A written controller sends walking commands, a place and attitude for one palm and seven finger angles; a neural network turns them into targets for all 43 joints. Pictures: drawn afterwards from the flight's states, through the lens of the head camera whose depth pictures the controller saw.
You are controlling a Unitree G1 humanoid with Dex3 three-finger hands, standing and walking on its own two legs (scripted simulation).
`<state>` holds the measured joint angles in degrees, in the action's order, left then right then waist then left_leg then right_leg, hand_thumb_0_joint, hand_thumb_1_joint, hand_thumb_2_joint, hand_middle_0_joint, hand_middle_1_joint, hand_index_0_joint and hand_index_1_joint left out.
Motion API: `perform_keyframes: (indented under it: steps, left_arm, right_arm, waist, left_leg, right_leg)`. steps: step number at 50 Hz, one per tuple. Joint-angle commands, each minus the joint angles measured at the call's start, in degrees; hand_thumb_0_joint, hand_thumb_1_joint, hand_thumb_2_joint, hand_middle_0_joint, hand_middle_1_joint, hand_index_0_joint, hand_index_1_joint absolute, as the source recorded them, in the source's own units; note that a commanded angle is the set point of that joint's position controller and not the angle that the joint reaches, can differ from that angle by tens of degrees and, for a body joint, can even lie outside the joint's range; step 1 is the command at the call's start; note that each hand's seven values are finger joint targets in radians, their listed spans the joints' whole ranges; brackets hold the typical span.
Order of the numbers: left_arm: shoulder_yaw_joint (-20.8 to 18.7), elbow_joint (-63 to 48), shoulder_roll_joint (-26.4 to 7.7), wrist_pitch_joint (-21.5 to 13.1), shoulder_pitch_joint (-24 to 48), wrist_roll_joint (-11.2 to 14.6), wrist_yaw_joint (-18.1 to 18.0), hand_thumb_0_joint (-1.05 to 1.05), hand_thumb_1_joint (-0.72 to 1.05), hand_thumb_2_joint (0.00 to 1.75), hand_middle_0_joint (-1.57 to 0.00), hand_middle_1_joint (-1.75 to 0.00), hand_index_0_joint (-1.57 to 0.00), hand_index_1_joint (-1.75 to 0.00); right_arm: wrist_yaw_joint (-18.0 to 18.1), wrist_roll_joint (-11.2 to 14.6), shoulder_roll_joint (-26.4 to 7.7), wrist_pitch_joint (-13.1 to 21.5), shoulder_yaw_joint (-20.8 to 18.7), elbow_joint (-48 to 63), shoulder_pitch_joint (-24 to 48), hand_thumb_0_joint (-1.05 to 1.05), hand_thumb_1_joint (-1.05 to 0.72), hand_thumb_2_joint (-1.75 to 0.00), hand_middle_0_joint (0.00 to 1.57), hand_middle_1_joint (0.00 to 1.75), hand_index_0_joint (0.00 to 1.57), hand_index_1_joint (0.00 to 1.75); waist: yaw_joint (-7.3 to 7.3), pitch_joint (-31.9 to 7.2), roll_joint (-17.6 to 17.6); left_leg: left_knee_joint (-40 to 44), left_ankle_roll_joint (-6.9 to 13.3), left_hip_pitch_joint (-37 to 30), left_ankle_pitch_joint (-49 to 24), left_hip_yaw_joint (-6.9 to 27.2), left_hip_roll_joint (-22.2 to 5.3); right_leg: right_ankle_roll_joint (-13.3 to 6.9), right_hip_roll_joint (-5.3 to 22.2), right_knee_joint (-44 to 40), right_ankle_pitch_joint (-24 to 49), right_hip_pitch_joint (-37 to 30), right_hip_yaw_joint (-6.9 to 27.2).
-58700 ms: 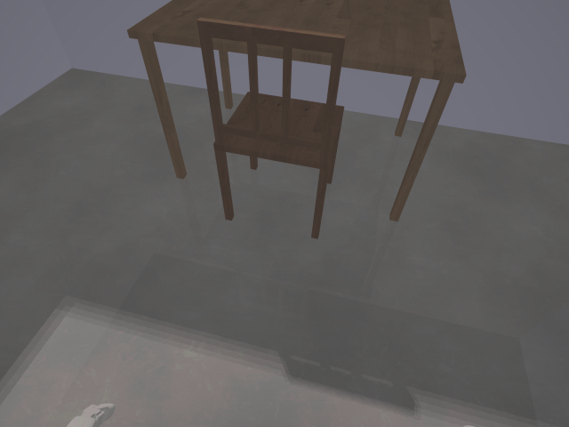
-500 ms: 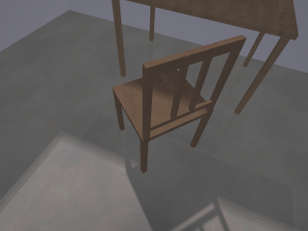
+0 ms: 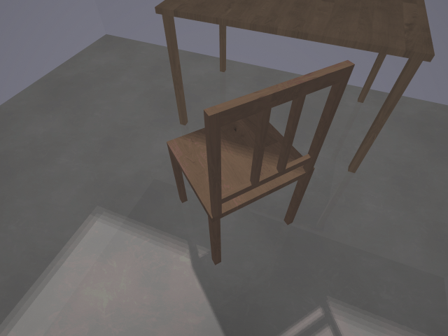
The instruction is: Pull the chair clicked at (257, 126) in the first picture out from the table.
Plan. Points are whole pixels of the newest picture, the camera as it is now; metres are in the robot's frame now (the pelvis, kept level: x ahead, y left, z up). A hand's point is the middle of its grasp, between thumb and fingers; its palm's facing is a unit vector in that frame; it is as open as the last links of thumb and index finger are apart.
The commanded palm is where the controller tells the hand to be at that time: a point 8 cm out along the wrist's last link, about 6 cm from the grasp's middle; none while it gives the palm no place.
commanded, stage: let the arm hang, fingers relaxed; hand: left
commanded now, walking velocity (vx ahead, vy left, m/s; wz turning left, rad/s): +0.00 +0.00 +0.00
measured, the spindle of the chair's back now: (259, 149) +0.61 -0.07 -0.10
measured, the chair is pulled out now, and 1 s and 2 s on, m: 0.50 0.50 0.50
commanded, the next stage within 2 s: look to check the result in 0.22 s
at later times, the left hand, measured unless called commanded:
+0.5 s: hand out of the picture +0.02 +0.18 -0.18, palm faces +0.02 -0.98 -0.21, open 7.3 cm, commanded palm none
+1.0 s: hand out of the picture +0.03 +0.18 -0.18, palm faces +0.02 -0.98 -0.21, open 7.3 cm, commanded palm none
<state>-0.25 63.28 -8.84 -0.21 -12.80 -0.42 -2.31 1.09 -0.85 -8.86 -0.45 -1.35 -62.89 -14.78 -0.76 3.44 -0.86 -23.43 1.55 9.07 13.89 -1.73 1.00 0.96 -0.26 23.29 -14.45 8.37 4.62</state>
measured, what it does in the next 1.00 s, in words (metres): stands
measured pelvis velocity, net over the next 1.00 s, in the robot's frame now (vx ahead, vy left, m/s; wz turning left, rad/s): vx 0.02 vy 0.00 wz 0.00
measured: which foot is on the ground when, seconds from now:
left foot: down 0.00-1.00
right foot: down 0.00-1.00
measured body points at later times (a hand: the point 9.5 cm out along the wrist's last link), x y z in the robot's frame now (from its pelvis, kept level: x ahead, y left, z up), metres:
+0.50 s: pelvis +0.02 +0.00 +0.00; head +0.05 +0.00 +0.45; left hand +0.03 +0.23 -0.16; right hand +0.01 -0.21 -0.16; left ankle -0.01 +0.10 -0.74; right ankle -0.02 -0.14 -0.74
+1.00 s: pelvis +0.02 +0.00 +0.00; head +0.06 +0.00 +0.45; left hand +0.03 +0.23 -0.16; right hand +0.02 -0.22 -0.16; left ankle -0.01 +0.10 -0.74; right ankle -0.02 -0.14 -0.74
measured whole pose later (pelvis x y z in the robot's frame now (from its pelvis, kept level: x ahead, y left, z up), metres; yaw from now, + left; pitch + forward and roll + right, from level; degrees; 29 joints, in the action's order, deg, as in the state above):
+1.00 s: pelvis +0.02 +0.00 +0.00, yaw +0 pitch +0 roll +0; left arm -0.8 64.7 -8.5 -0.2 -13.4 -0.4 -2.5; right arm 2.1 -0.8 -8.0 -0.2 -1.5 -64.6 -14.3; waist -0.7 4.3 -0.2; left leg -22.2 1.8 6.8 15.2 -1.6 1.5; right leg 1.2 0.3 22.3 -16.0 6.2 4.5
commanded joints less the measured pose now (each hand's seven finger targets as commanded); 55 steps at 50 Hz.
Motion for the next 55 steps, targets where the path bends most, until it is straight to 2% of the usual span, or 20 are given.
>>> perform_keyframes:
  steps: [1,24,26,29,36,39,40,43,45,49,50,54,55]
  left_arm:
    - [-1.4,-1.3,-6.2,-0.7,-3.0,0.1,-0.1,0.00,0.90,0.90,-0.20,-0.30,-0.20,-0.30]
    - [-1.5,-0.2,-5.0,-0.5,-4.3,0.2,-0.3,0.00,0.90,0.90,-0.20,-0.30,-0.20,-0.30]
    - [-1.5,-0.2,-5.2,-0.5,-4.1,0.1,-0.3,0.00,0.90,0.90,-0.20,-0.30,-0.20,-0.30]
    - [-1.5,-0.2,-5.0,-0.4,-4.2,0.2,-0.3,0.00,0.90,0.90,-0.20,-0.30,-0.20,-0.30]
    - [-1.5,-0.1,-5.0,-0.3,-4.0,0.1,-0.3,0.00,0.90,0.90,-0.20,-0.30,-0.20,-0.30]
    - [-1.6,-0.1,-4.9,-0.5,-4.3,0.1,-0.3,0.00,0.90,0.90,-0.20,-0.30,-0.20,-0.30]
    - [-1.5,-0.1,-5.1,-0.4,-4.3,0.1,-0.4,0.00,0.90,0.90,-0.20,-0.30,-0.20,-0.30]
    - [-1.6,-0.1,-5.2,-0.6,-4.5,0.2,-0.3,0.00,0.90,0.90,-0.20,-0.30,-0.20,-0.30]
    - [-1.6,-0.1,-5.3,-0.5,-4.3,0.1,-0.4,0.00,0.90,0.90,-0.20,-0.30,-0.20,-0.30]
    - [-1.6,0.0,-4.9,-0.5,-4.3,0.2,-0.4,0.00,0.90,0.90,-0.20,-0.30,-0.20,-0.30]
    - [-1.5,-0.1,-5.2,-0.5,-4.3,0.1,-0.4,0.00,0.90,0.90,-0.20,-0.30,-0.20,-0.30]
    - [-1.6,0.0,-4.8,-0.5,-4.6,0.2,-0.4,0.00,0.90,0.90,-0.20,-0.30,-0.20,-0.30]
    - [-1.6,-0.1,-5.3,-0.4,-4.5,0.1,-0.5,0.00,0.90,0.90,-0.20,-0.30,-0.20,-0.30]
  right_arm:
    - [0.8,-0.1,-5.3,0.8,-0.9,0.8,-4.1,0.00,-0.90,-0.90,0.20,0.30,0.20,0.30]
    - [1.5,-0.1,-4.8,1.0,-1.0,-0.3,-4.5,0.00,-0.90,-0.90,0.20,0.30,0.20,0.30]
    - [1.5,-0.1,-4.8,0.9,-0.9,-0.4,-4.4,0.00,-0.90,-0.90,0.20,0.30,0.20,0.30]
    - [1.6,-0.1,-4.8,1.0,-0.9,-0.5,-4.7,0.00,-0.90,-0.90,0.20,0.30,0.20,0.30]
    - [1.6,0.0,-4.8,0.9,-0.9,-0.4,-4.3,0.00,-0.90,-0.90,0.20,0.30,0.20,0.30]
    - [1.6,0.0,-4.9,1.0,-1.0,-0.4,-4.4,0.00,-0.90,-0.90,0.20,0.30,0.20,0.30]
    - [1.6,0.0,-4.8,0.8,-1.0,-0.4,-3.9,0.00,-0.90,-0.90,0.20,0.30,0.20,0.30]
    - [1.6,-0.1,-4.8,1.0,-1.0,-0.6,-4.2,0.00,-0.90,-0.90,0.20,0.30,0.20,0.30]
    - [1.6,0.1,-4.8,0.8,-1.0,-0.5,-4.0,0.00,-0.90,-0.90,0.20,0.30,0.20,0.30]
    - [1.7,-0.1,-4.8,1.0,-1.0,-0.6,-4.2,0.00,-0.90,-0.90,0.20,0.30,0.20,0.30]
    - [1.7,0.1,-4.9,0.8,-1.0,-0.5,-3.9,0.00,-0.90,-0.90,0.20,0.30,0.20,0.30]
    - [1.8,-0.1,-5.0,1.0,-1.0,-0.6,-4.3,0.00,-0.90,-0.90,0.20,0.30,0.20,0.30]
    - [1.8,0.1,-5.1,0.9,-1.0,-0.6,-4.2,0.00,-0.90,-0.90,0.20,0.30,0.20,0.30]
  waist:
    - [-0.17,-0.3,-0.5]
    - [-0.09,-1.4,0.7]
    - [-0.12,-0.3,0.5]
    - [-0.18,-1.1,-0.3]
    - [-0.13,0.1,1.1]
    - [-0.12,-1.5,0.9]
    - [0.03,-0.1,1.4]
    - [-0.06,-1.7,0.3]
    - [-0.10,-0.6,1.1]
    - [-0.13,-1.3,0.5]
    - [-0.06,0.0,0.6]
    - [-0.19,-1.9,-0.3]
    - [-0.09,-1.5,0.5]
  left_leg:
    - [3.8,1.0,-3.5,-11.9,4.8,-5.8]
    - [3.2,1.2,-6.3,-17.1,4.4,-5.9]
    - [3.3,1.1,-5.8,-16.3,4.3,-5.9]
    - [3.3,1.1,-6.3,-17.6,4.3,-5.9]
    - [3.7,1.1,-5.7,-16.2,4.6,-5.8]
    - [3.4,1.1,-6.6,-17.0,4.5,-5.7]
    - [3.4,1.1,-6.0,-15.7,4.6,-5.6]
    - [3.1,0.9,-6.7,-17.2,4.4,-5.5]
    - [3.2,0.9,-6.2,-16.3,4.5,-5.6]
    - [3.3,0.8,-6.6,-18.1,4.6,-5.6]
    - [3.3,0.8,-6.2,-17.1,4.6,-5.6]
    - [3.1,0.8,-7.2,-19.4,4.4,-5.7]
    - [2.9,0.8,-7.1,-19.5,4.5,-5.7]
  right_leg:
    - [-3.1,4.1,-3.5,10.6,3.7,2.3]
    - [-2.7,4.3,-2.8,14.7,2.3,1.5]
    - [-2.8,4.3,-3.0,14.3,2.7,1.6]
    - [-2.8,4.2,-2.5,14.6,2.2,1.4]
    - [-2.7,4.2,-3.1,13.5,2.5,1.4]
    - [-2.6,4.4,-3.0,14.9,1.7,1.5]
    - [-2.6,4.4,-3.4,13.9,2.5,1.4]
    - [-2.7,4.6,-3.3,15.8,1.4,1.7]
    - [-2.7,4.5,-3.5,14.9,1.9,1.5]
    - [-2.6,4.6,-3.2,16.0,1.4,1.3]
    - [-2.7,4.4,-3.5,14.9,2.1,1.3]
    - [-2.6,4.4,-2.9,16.1,1.2,1.2]
    - [-2.7,4.4,-3.0,16.1,1.3,0.9]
